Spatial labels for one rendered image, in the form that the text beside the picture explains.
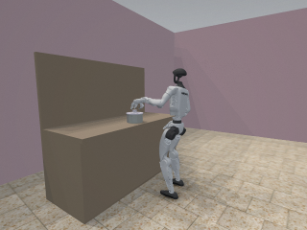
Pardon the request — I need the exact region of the left robot foot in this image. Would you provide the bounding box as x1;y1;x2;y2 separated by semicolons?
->
160;190;178;199

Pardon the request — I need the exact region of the right robot hand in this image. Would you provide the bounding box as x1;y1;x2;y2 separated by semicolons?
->
163;121;173;129

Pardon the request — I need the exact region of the left robot upper arm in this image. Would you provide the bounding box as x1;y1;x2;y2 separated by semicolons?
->
156;85;178;108

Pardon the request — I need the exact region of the right robot upper arm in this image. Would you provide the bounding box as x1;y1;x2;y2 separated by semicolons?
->
185;90;191;113

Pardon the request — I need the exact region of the table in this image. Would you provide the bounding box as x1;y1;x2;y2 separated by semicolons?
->
34;52;177;224

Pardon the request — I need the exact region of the lid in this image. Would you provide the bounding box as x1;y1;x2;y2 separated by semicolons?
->
126;111;143;115

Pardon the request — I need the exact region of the left robot thigh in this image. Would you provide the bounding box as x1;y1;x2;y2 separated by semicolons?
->
159;127;177;167

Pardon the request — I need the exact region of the robot left forearm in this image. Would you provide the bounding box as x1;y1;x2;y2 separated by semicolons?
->
140;97;161;106

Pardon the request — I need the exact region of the pot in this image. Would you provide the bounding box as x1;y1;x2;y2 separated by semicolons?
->
127;114;143;124

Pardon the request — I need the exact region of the left robot hand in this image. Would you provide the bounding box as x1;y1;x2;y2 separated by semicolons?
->
130;99;144;109

